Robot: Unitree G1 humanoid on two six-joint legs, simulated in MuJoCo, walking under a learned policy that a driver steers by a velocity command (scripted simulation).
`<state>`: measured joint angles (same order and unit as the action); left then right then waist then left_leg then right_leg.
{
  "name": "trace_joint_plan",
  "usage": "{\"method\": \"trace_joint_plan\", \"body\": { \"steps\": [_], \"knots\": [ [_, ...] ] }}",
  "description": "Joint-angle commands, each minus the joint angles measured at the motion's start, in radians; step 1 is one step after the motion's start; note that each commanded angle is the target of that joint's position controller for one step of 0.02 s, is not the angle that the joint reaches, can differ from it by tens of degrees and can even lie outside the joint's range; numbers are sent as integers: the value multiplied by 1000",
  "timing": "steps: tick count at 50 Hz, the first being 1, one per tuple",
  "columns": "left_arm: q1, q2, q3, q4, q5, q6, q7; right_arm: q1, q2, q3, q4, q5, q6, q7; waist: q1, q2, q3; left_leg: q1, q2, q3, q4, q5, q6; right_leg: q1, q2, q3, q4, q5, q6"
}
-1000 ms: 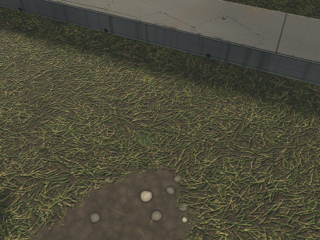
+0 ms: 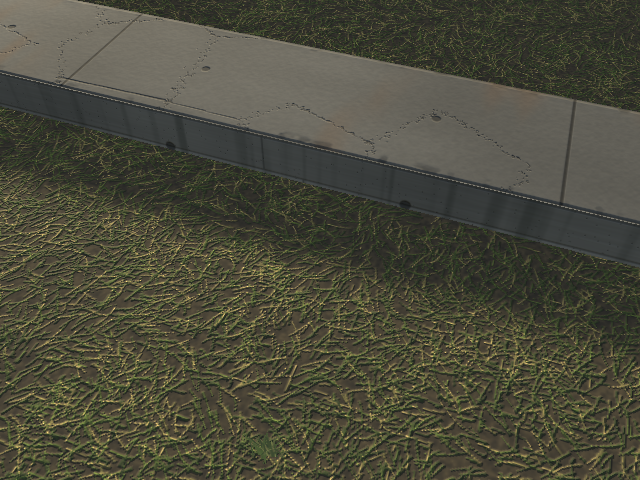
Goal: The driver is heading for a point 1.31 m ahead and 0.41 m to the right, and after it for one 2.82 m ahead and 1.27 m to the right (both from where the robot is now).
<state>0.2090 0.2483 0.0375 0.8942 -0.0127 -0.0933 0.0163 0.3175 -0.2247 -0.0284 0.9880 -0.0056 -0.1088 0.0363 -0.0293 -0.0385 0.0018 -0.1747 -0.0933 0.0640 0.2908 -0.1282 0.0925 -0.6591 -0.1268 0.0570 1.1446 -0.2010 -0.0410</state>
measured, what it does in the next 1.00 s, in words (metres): walks ahead: right foot, then left foot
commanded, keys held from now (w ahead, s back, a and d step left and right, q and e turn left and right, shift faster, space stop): w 0.62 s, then w+e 0.38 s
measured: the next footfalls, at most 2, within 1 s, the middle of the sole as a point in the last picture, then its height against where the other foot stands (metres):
right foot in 0.30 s outside the picture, level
left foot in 0.86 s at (290, 421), level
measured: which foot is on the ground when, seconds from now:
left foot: down 0.00-0.32, up 0.34-0.84, down 0.86-1.00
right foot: up 0.00-0.28, down 0.30-0.86, up 0.88-1.00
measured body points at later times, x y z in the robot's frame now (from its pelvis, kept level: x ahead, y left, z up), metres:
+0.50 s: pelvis +0.28 -0.08 +0.00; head +0.29 -0.10 +0.45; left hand +0.33 +0.18 -0.12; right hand +0.36 -0.35 -0.14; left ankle +0.28 +0.08 -0.66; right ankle +0.30 -0.16 -0.74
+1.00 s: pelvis +0.54 -0.02 -0.01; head +0.57 -0.02 +0.44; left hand +0.61 +0.24 -0.15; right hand +0.64 -0.30 -0.12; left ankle +0.61 +0.07 -0.74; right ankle +0.44 -0.16 -0.65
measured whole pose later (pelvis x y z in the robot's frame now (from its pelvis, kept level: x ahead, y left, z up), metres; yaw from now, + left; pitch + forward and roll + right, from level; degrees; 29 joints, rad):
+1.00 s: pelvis +0.54 -0.02 -0.01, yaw -8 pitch +2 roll +1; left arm 0.33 0.27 0.07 0.92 -0.03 -0.07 0.02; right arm 0.15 -0.24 -0.05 0.88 -0.01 -0.12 0.02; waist 0.01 -0.04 0.02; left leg -0.33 0.00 0.09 0.45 -0.16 0.03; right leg -0.45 -0.04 0.05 1.19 -0.36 -0.04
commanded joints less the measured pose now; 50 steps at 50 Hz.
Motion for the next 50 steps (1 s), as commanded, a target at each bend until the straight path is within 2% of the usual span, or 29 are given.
{"method": "trace_joint_plan", "body": {
  "steps": [1, 5, 10, 12, 13, 14, 15, 16, 17, 18, 19, 20, 21, 22, 23, 25, 28, 31, 37, 40, 41, 42, 43, 44, 45, 46, 47, 48, 50],
  "knots": [
    [34, 46, 14, -43, 13, 4, 7, -38, -130, -20, -53, 1, -18, -20, 46, 77, 55, -103, 278, -206, -205, 83, 170, -26, -42, 1, -138, 158, 27],
    [-128, 29, 7, -87, 4, -7, -5, 44, -158, -25, -36, 17, -5, -36, -12, 77, 55, -13, 264, -161, -191, 94, 127, 1, 1, -36, -431, 308, 35],
    [-254, 41, 2, -137, -9, -16, -36, 118, -169, -32, -2, 26, 16, -39, -50, 90, 84, 147, 325, -177, -122, 68, 113, -2, 31, -43, -584, 226, 18],
    [-237, 62, 8, -145, -10, -25, -47, 111, -180, -38, 0, 27, 27, -41, -26, 102, 71, 194, 350, -191, -70, 115, 98, 49, 47, -50, -626, 145, -10],
    [-190, 79, 16, -136, -9, -29, -49, 93, -188, -40, -4, 27, 32, -42, 6, 114, 46, 198, 347, -185, -16, 218, 86, 128, 68, -69, -645, 114, -26],
    [-79, 110, 35, -105, -7, -32, -47, 72, -182, -37, -10, 23, 37, -42, 68, 111, -17, 184, 308, -149, 116, 387, 65, 280, 103, -97, -667, 103, -49],
    [116, 173, 63, -50, -4, -34, -39, 63, -148, -23, -25, 11, 39, -41, 145, 77, -146, 73, 246, -96, 358, 414, 32, 553, 63, -49, -646, 129, -94],
    [274, 291, 91, -25, 16, -29, -34, 141, -53, 8, -53, -1, 22, -35, 148, -135, -313, -296, 110, -18, 766, 80, -38, 960, -198, 335, -665, 92, -227],
    [306, 250, 80, -10, 12, -24, -40, 179, -29, 19, -37, 19, -6, -28, 139, -264, -403, -521, 26, -128, 978, -420, -51, 1084, -296, 688, -829, -26, -314],
    [230, 174, 56, -24, 6, -27, -41, 96, -145, -10, -52, 43, -23, -24, 133, -164, -268, -616, 97, -188, 1064, -380, -29, 976, -260, 587, -844, -61, -258],
    [134, 131, 41, -48, 5, -25, -39, 14, -165, -16, -77, 50, -29, -25, 108, -97, -168, -616, 153, -160, 1044, -283, -16, 830, -221, 425, -856, 2, -218],
    [57, 103, 31, -60, 9, -24, -44, -25, -151, -18, -83, 39, -24, -31, 75, -22, -97, -570, 193, -138, 979, -203, -21, 685, -175, 315, -895, 87, -197],
    [20, 76, 22, -64, 14, -26, -48, -27, -142, -26, -83, 25, -11, -37, 44, -22, -60, -515, 224, -140, 911, -152, -25, 594, -133, 237, -931, 132, -178],
    [14, 64, 19, -55, 18, -26, -53, -7, -117, -25, -78, 23, 5, -37, 22, -37, -45, -464, 234, -136, 880, -121, -31, 537, -109, 191, -961, 154, -172],
    [31, 68, 21, -43, 18, -29, -54, 11, -93, -23, -72, 21, 16, -38, 12, -38, -38, -443, 233, -126, 861, -104, -37, 508, -96, 158, -979, 201, -179],
    [68, 97, 29, -18, 18, -33, -47, -13, -88, -27, -84, 17, 28, -42, 3, -23, -11, -482, 237, -119, 805, -48, -52, 499, -90, 106, -1002, 287, -191],
    [119, 113, 32, 6, 16, -24, -30, -131, -86, -31, -126, 10, 29, -42, 26, -12, 18, -568, 239, -115, 642, 84, -72, 538, -87, 65, -1018, 333, -185],
    [155, 122, 32, 21, 10, -17, -18, -238, -69, -26, -156, 13, 23, -34, 57, -21, 39, -539, 217, -92, 456, 214, -72, 548, -63, 17, -1034, 291, -160],
    [253, 136, 40, 67, -8, 5, -5, -416, -78, -21, -221, 23, -1, -9, 99, -21, 94, -523, 171, -98, 246, 189, -70, 666, -104, 80, -971, 227, -158],
    [229, 154, 52, 64, -10, 18, 4, -373, -115, -33, -219, 23, -18, 0, 53, -47, 63, -386, 143, -94, 194, 103, -53, 683, -124, 120, -892, 291, -135],
    [207, 159, 54, 57, -8, 22, 4, -306, -138, -45, -203, 23, -23, -2, 11, -57, 23, -271, 118, -71, 179, 72, -40, 670, -106, 115, -819, 405, -121],
    [191, 138, 46, 46, 0, 24, 2, -156, -181, -69, -159, 21, -25, -10, -57, -46, -73, -56, 111, -62, 178, 70, -13, 617, -48, 81, -655, 489, -95],
    [175, 95, 29, 13, 13, 24, 0, 35, -254, -89, -127, 5, -27, -21, -127, 36, -235, 256, 275, -225, 215, 62, 48, 425, 29, 28, -354, 295, -57],
    [311, -45, -7, 0, -2, 5, -5, 110, -324, -106, -109, -4, -16, -20, -67, 325, -383, 610, 522, -663, 123, -90, 192, 25, 187, -31, 3, -272, 10],
    [289, 53, 14, 11, -24, -9, -5, 93, -226, -79, -122, 0, -15, -21, -84, 288, -383, 571, 517, -775, 36, -197, 180, -68, 145, 97, 156, -375, 3],
    [200, 124, 35, -17, -40, -11, -3, 14, -168, -63, -136, 6, -16, -25, -76, 220, -234, 437, 491, -612, 20, -189, 128, -126, 99, 88, 188, -297, -8],
    [151, 121, 38, -28, -35, -7, 3, -60, -142, -53, -146, 6, -15, -26, -45, 141, -150, 285, 457, -483, -8, -118, 102, -93, 47, 61, 162, -204, -9],
    [124, 111, 45, -34, -21, 1, 6, -112, -114, -46, -143, 2, -15, -23, -18, 114, -85, 157, 418, -387, -48, -56, 87, -50, 17, 54, 114, -145, -8],
    [159, 67, 51, -36, -21, 30, 1, -149, -94, -43, -132, -9, -20, -21, 32, 158, -42, 30, 374, -253, -112, 2, 77, 45, -19, 53, 63, -88, -10]
  ]
}}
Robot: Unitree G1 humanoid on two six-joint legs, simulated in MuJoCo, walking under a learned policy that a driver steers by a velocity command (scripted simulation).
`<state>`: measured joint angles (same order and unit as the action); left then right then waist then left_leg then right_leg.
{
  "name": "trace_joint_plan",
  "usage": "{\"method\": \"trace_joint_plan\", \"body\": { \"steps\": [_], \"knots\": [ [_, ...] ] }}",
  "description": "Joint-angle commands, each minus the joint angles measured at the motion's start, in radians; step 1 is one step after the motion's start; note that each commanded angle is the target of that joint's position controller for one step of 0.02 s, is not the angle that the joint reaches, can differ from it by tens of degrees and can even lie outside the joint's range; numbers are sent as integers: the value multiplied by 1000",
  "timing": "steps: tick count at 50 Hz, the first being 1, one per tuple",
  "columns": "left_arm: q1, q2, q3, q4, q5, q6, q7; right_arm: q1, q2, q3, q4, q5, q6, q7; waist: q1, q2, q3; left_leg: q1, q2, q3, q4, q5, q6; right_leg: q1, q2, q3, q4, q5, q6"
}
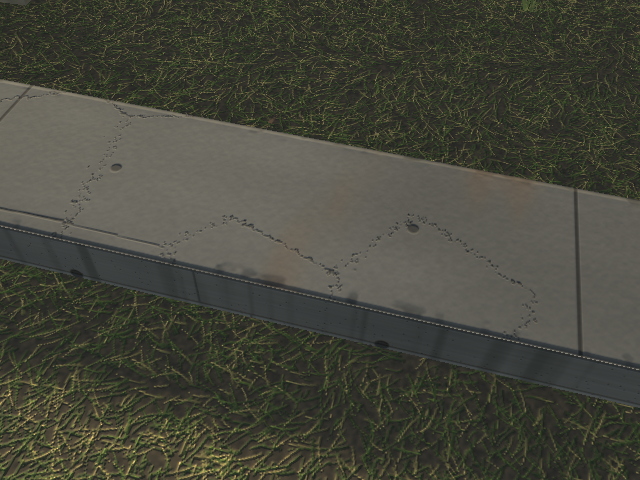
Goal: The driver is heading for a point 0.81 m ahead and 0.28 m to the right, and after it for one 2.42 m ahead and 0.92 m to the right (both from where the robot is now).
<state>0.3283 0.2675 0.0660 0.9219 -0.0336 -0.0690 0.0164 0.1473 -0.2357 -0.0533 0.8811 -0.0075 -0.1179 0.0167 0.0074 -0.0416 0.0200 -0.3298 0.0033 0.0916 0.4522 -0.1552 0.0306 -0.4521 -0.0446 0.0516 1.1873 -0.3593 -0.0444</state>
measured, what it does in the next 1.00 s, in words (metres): walks ahead, turning right: right foot, then left foot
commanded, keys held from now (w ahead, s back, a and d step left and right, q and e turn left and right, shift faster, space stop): w+e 0.62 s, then w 0.38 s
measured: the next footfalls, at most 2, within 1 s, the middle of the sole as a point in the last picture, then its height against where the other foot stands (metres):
right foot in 0.40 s outside the picture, level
left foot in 0.92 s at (374, 404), level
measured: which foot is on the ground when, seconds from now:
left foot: down 0.00-0.40, up 0.42-0.90, down 0.92-1.00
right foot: up 0.00-0.38, down 0.40-0.92, up 0.94-1.00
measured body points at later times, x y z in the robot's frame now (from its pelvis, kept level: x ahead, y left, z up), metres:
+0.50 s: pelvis +0.24 -0.09 -0.01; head +0.28 -0.11 +0.44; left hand +0.47 +0.13 -0.11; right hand +0.25 -0.38 -0.14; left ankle +0.15 +0.11 -0.63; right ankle +0.29 -0.17 -0.74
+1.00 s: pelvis +0.52 -0.14 -0.01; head +0.53 -0.14 +0.44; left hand +0.70 +0.06 -0.14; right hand +0.52 -0.44 -0.11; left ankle +0.60 -0.09 -0.74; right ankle +0.34 -0.19 -0.63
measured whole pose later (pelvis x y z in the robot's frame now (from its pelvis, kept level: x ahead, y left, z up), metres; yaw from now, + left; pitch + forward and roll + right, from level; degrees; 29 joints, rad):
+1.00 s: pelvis +0.52 -0.14 -0.01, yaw -27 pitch +1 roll +1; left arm 0.31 0.26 0.05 0.82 -0.03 -0.06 0.01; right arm 0.16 -0.25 -0.05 0.84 0.00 -0.11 0.03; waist 0.00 -0.04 -0.01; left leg -0.36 -0.05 0.05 0.53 -0.20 0.07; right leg -0.35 0.09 0.13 1.24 -0.47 -0.04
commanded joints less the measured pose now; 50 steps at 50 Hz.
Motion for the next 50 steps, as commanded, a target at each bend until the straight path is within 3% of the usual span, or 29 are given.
{"method": "trace_joint_plan", "body": {
  "steps": [1, 4, 8, 12, 15, 17, 18, 19, 20, 21, 22, 23, 24, 25, 27, 29, 31, 35, 37, 40, 42, 43, 44, 45, 46, 47, 48, 49, 50],
  "knots": [
    [40, 28, 22, -69, -1, 19, -1, 22, -89, -22, -17, -6, -14, -3, 4, 153, -42, 157, 274, -231, -295, 64, 146, -158, -106, 50, 7, 82, -5],
    [-24, 27, 27, -110, 9, 40, 0, 40, -128, -37, 4, -8, -18, -15, 8, 111, -1, 154, 281, -134, -328, 147, 160, -230, -113, 59, -68, 175, 7],
    [-133, 26, 23, -153, 11, 33, -20, 64, -159, -46, 13, -8, -5, -31, -17, 95, 23, 209, 266, -20, -342, 179, 144, -259, -103, 31, -273, 343, 18],
    [-280, 17, 10, -210, 13, 25, -49, 115, -194, -56, 23, 8, 11, -38, -70, 78, 60, 290, 283, 54, -331, 171, 129, -254, -90, -45, -441, 374, 9],
    [-337, 32, 10, -253, 10, 26, -67, 146, -212, -63, 36, 23, 30, -34, -78, 88, 77, 388, 309, 83, -279, 221, 107, -256, -72, -82, -507, 284, -19],
    [-313, 58, 21, -269, 11, 30, -73, 127, -236, -71, 31, 29, 43, -34, -44, 118, 47, 420, 314, 114, -176, 477, 86, -172, -23, -132, -529, 185, -54],
    [-256, 80, 34, -262, 10, 32, -73, 114, -250, -75, 26, 33, 50, -36, -5, 137, 3, 422, 308, 131, -73, 660, 74, -80, 19, -165, -535, 141, -76],
    [-120, 117, 57, -228, 7, 32, -71, 88, -254, -75, 18, 37, 61, -37, 76, 125, -68, 388, 276, 165, 118, 775, 53, 98, 76, -197, -597, 174, -107],
    [53, 193, 97, -177, 10, 32, -54, 96, -230, -65, 5, 26, 61, -43, 148, 72, -164, 217, 232, 174, 382, 667, 9, 391, 98, -147, -631, 226, -148],
    [101, 327, 126, -165, 6, 33, -36, 158, -98, -23, -48, -19, 43, -35, 81, -206, -218, -227, 98, 159, 763, -120, -58, 725, -173, 325, -676, 206, -285],
    [115, 309, 108, -204, 18, 13, -42, 131, -97, -9, -74, 6, -7, -20, 80, -189, -388, -427, -29, -99, 947, -462, -61, 863, -310, 782, -875, 41, -412],
    [104, 230, 83, -196, 27, -2, -50, -10, -172, -28, -105, 51, -35, -11, 123, -72, -288, -538, 20, -163, 972, -367, -31, 823, -281, 669, -916, 103, -339],
    [47, 196, 73, -201, 22, -11, -49, -31, -163, -23, -113, 50, -46, -11, 87, -42, -201, -533, 66, -160, 893, -264, -7, 695, -245, 521, -902, 190, -297],
    [-42, 161, 61, -220, 16, -11, -48, -13, -163, -27, -91, 25, -44, -20, 36, 26, -145, -451, 109, -165, 810, -198, -10, 541, -202, 406, -901, 284, -261],
    [-120, 120, 44, -247, 26, -11, -40, 24, -176, -40, -82, 7, -16, -21, -26, 4, -107, -306, 140, -172, 703, -143, -25, 351, -153, 307, -944, 402, -237],
    [-115, 142, 48, -249, 23, -18, -30, 21, -148, -37, -90, -6, 5, -22, -41, 10, -93, -272, 120, -149, 619, -101, -53, 277, -128, 248, -965, 503, -244],
    [-84, 165, 53, -244, 19, -19, -15, -47, -126, -30, -117, -14, 13, -26, -26, 11, -68, -287, 93, -135, 495, -11, -80, 249, -104, 203, -972, 534, -236],
    [-41, 152, 45, -227, 20, -13, -2, -169, -89, -9, -147, -2, 8, -19, 30, -46, -46, -224, 46, -113, 188, 222, -84, 241, -59, 129, -964, 449, -179],
    [7, 137, 39, -196, 27, -8, -5, -164, -74, 2, -136, 10, 12, -12, 51, -82, -53, -189, 34, -100, 190, 236, -84, 276, -92, 149, -948, 403, -176],
    [24, 129, 32, -174, 26, 0, -5, -221, -107, 1, -159, 9, 5, -1, 67, -68, -15, -243, 31, -102, 167, 142, -44, 375, -155, 226, -909, 410, -174],
    [20, 142, 32, -166, 22, 11, 8, -212, -126, -5, -169, 2, 0, 6, 48, -80, 4, -291, 31, -98, 129, 25, -8, 481, -186, 263, -861, 480, -158],
    [-4, 150, 31, -169, 23, 16, 13, -165, -138, -10, -158, -2, -6, 8, 17, -90, -14, -212, 10, -78, 85, 6, 10, 483, -171, 245, -807, 622, -141],
    [-29, 152, 29, -173, 23, 22, 15, -65, -155, -25, -126, -10, -10, 6, -39, -88, -75, -51, -33, -38, 30, 65, 29, 464, -124, 202, -690, 828, -122],
    [-47, 143, 23, -176, 20, 21, 13, 77, -178, -40, -85, -18, -13, 6, -109, -68, -152, 158, -16, -59, 7, 149, 55, 382, -63, 151, -512, 902, -92],
    [-71, 89, 3, -197, 33, 15, 9, 280, -240, -54, -47, -27, -10, 2, -175, 65, -268, 444, 175, -297, -11, 275, 115, 163, 27, 109, -185, 587, -48],
    [132, -19, -21, -169, 29, -9, 4, 307, -292, -61, -27, -26, -2, 9, -56, 311, -304, 661, 411, -733, -73, 360, 281, -157, 200, 133, 130, -232, 11],
    [153, 66, -6, -136, -3, -15, -3, 307, -230, -56, -9, 14, 5, 14, -79, 210, -250, 628, 430, -871, -159, -92, 324, -320, 144, 180, 279, -206, 15],
    [24, 110, 5, -163, -12, -17, -9, 229, -153, -37, -27, 26, 17, 11, -83, 138, -89, 506, 378, -724, -189, -302, 282, -418, 82, 133, 314, -129, 8],
    [-57, 87, -2, -184, -6, -14, -10, 181, -109, -19, -30, 16, 34, 11, -75, 83, -19, 402, 327, -619, -220, -353, 246, -449, 35, 59, 344, -55, 13]
  ]
}}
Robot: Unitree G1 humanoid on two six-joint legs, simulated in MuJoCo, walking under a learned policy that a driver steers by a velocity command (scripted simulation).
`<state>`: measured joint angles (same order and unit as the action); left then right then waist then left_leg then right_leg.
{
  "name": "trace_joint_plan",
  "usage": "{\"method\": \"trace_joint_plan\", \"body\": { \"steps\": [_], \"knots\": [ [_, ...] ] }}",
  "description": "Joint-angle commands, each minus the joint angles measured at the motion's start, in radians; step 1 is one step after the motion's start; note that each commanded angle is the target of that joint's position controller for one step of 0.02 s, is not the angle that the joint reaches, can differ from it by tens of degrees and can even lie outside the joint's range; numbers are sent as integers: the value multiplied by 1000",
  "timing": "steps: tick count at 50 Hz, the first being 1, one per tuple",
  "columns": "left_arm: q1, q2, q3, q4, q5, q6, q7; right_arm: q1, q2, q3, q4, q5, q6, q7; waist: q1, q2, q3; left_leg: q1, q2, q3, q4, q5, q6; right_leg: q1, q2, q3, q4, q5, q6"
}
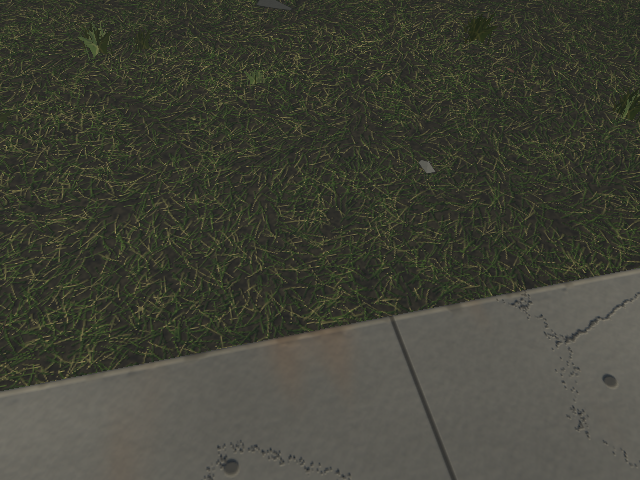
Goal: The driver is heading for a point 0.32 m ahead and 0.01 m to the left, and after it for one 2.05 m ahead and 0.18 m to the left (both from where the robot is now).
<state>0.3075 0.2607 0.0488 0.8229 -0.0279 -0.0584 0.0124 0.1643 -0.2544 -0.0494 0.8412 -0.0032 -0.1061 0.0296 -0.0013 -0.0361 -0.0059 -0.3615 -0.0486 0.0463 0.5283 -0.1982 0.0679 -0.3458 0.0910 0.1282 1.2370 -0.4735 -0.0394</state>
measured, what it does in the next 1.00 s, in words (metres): climbs: right foot 0.15 m higher, then left foot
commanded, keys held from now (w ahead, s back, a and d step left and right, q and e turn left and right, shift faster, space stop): w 0.84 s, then no key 0.16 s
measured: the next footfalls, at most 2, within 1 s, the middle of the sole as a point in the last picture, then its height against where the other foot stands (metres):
right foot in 0.42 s outside the picture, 0.15 m higher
left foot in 0.96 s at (279, 379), level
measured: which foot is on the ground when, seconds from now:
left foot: down 0.00-0.44, up 0.46-0.94, down 0.96-1.00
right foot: up 0.00-0.40, down 0.42-0.98, up 1.00-1.00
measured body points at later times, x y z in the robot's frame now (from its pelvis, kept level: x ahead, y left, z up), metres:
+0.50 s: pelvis +0.29 -0.04 +0.06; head +0.31 -0.03 +0.51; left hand +0.51 +0.17 -0.01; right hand +0.24 -0.27 -0.08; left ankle +0.09 +0.10 -0.58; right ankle +0.39 -0.11 -0.58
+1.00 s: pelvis +0.54 +0.00 +0.14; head +0.56 +0.00 +0.59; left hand +0.52 +0.25 +0.00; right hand +0.73 -0.23 +0.04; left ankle +0.62 +0.09 -0.58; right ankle +0.40 -0.11 -0.57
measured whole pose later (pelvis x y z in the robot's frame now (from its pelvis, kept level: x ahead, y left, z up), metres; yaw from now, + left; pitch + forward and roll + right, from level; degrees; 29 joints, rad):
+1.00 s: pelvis +0.54 +0.00 +0.14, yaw +0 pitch +2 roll -1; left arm 0.40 0.23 0.02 0.96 0.01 -0.07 0.00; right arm 0.11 -0.22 -0.03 0.76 -0.01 -0.06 0.04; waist 0.05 0.01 0.00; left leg -0.44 0.01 0.05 0.60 -0.18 0.06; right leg -0.09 0.00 -0.07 0.62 -0.43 -0.03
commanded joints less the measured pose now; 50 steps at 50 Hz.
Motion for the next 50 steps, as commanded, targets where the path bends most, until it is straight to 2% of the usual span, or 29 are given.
{"method": "trace_joint_plan", "body": {
  "steps": [1, 3, 6, 12, 14, 15, 16, 17, 18, 19, 20, 21, 22, 23, 24, 25, 26, 27, 28, 30, 33, 35, 38, 41, 43, 46, 48, 49, 50],
  "knots": [
    [-62, 75, 13, -93, 0, -19, -9, 147, -60, -7, 8, -5, 31, 2, -45, 68, 48, 337, 336, -514, -312, -293, 190, -562, -127, -43, 312, 106, 11],
    [-18, 18, 2, -87, 0, -4, -25, 168, -25, 13, 40, -24, 42, 5, -5, 118, 62, 216, 276, -405, -322, -208, 175, -576, -150, -82, 445, 150, 18],
    [-42, -52, -28, -113, 3, 9, -21, 235, -31, 23, 89, -20, 57, -8, 9, 129, 77, 127, 257, -281, -294, -26, 179, -740, -174, -114, 587, 163, 54],
    [-266, -155, -102, -238, 7, -19, -11, 425, -17, 47, 152, -34, 93, -54, -48, 114, 110, 319, 308, -288, -270, 139, 159, -1226, -184, -134, 911, 101, 69],
    [-393, -170, -132, -338, 20, -37, -31, 445, -11, 56, 150, -7, 111, -74, -54, 87, 107, 261, 251, -234, -296, 122, 119, -1172, -218, -199, 632, 181, 72],
    [-423, -145, -139, -361, 35, -42, -41, 448, -15, 56, 136, -8, 111, -82, -63, 61, 64, 139, 224, -183, -386, 205, 129, -929, -212, -290, 413, 277, 70],
    [-511, -176, -152, -413, 44, -44, -41, 484, -39, 46, 148, 14, 107, -93, -79, 89, 29, 54, 271, -203, -528, 274, 148, -670, -217, -294, 247, 276, 46],
    [-471, -137, -137, -390, 18, -37, -38, 473, -26, 55, 156, 31, 94, -89, -47, 79, -5, 25, 227, -127, -556, 487, 131, -428, -162, -383, 98, 284, 13],
    [-378, -120, -123, -382, 2, -43, -37, 451, -98, 45, 151, 33, 69, -78, 15, 235, -68, 100, 265, -126, -498, 932, 154, -250, -109, -380, 55, 244, -13],
    [-274, -36, -86, -360, -2, -41, -37, 451, -148, 38, 156, 31, 68, -74, 92, 293, -145, 305, 277, -79, -371, 1410, 132, -206, -50, -385, 15, 144, -42],
    [-173, 27, -61, -340, -3, -30, -43, 435, -192, 27, 170, 14, 84, -72, 166, 350, -192, 485, 300, -71, -221, 1643, 105, -185, -23, -344, -104, 88, -77],
    [-49, 77, -39, -305, -2, -19, -52, 370, -209, 16, 168, 6, 98, -74, 242, 368, -251, 552, 299, -66, -47, 1711, 79, -85, -39, -234, -248, 136, -113],
    [153, 178, -8, -234, 39, -13, -70, 377, -158, 24, 137, -10, 82, -72, 271, 139, -400, 344, 258, -115, 272, 1444, 75, 241, -204, 127, -315, 255, -208],
    [246, 248, 17, -134, 66, 0, -68, 441, 18, 43, 130, -6, 50, -34, 173, -367, -509, -6, -65, -197, 668, 122, 22, 514, -412, 736, -805, 220, -374],
    [194, 134, -7, -129, 65, -3, -46, 453, 6, 25, 153, -15, 14, 13, 157, -205, -486, -145, -116, -401, 1129, -59, 15, 443, -487, 961, -943, 146, -359],
    [85, 62, -19, -94, 28, -7, -48, 286, 15, 12, 76, 19, 6, 31, 106, -73, -238, -301, -85, -333, 1273, -90, 29, 254, -472, 775, -926, 107, -283],
    [42, -29, -43, -46, 7, -14, -59, 143, 25, 26, -11, 23, 15, 30, 74, 27, -48, -390, -34, -246, 1328, -107, 57, 86, -423, 548, -872, 113, -232],
    [5, -103, -60, -6, 29, -24, -63, 93, 28, 28, -64, 26, 29, 21, 21, 75, 32, -414, 19, -235, 1340, -77, 89, -36, -373, 346, -843, 135, -181],
    [-24, -157, -72, 26, 55, -35, -67, 138, 39, 35, -73, 35, 44, 17, -34, 57, 38, -386, 40, -252, 1325, -30, 108, -96, -313, 206, -848, 140, -139],
    [-15, -144, -59, 77, 43, -49, -77, 186, 76, 58, -85, 40, 57, 6, -77, 31, 51, -437, 28, -266, 1239, 62, 118, -67, -253, 26, -887, 270, -101],
    [-59, -66, -50, 66, 50, -62, -61, 151, -5, 45, -96, 21, 69, -10, -99, 2, 52, -357, 44, -181, 861, 138, 50, -128, -204, -139, -1000, 419, -109],
    [2, -5, -40, 98, 46, -71, -36, 76, -24, 39, -124, -4, 63, -11, -71, -61, 28, -345, 70, -108, 688, 215, 7, -50, -206, -152, -1051, 543, -128],
    [98, 33, -34, 118, 31, -64, -6, -104, -14, 42, -168, 13, 51, -4, 15, -25, 12, -378, 121, -66, 367, 313, -23, 148, -244, -113, -1070, 625, -118],
    [149, 101, -11, 125, 29, -53, -7, -189, 15, 45, -191, 29, 50, 6, 66, -60, 11, -302, 106, -36, 191, 271, -51, 263, -284, -108, -1083, 570, -133],
    [156, 116, 0, 130, 49, -51, -16, -107, -32, 16, -153, 12, 49, 9, 38, -72, 0, -269, 127, -71, 312, 328, -39, 319, -346, -103, -1017, 679, -166],
    [71, 65, -8, 85, 32, -28, -18, -107, -40, 4, -152, -7, 46, 11, 23, -59, 26, -126, 36, 39, 168, 98, -14, 281, -273, -156, -868, 1017, -136],
    [63, 86, -4, 90, 21, -13, -10, 64, -59, -15, -97, -2, 33, 12, -61, -89, -22, 90, -10, 60, -33, 240, 15, 280, -228, -145, -662, 1088, -101],
    [103, 71, -5, 76, 33, -23, -8, 138, -151, -39, -75, -9, 22, 7, -66, -9, -87, 295, 94, -44, -8, 620, 70, 160, -181, -150, -461, 906, -57],
    [224, -1, -29, 91, 42, -31, -15, 212, -199, -40, -84, -34, 31, -5, -38, 265, -276, 643, 388, -376, 24, 1028, 258, -136, -61, -152, -90, 109, 7]
  ]
}}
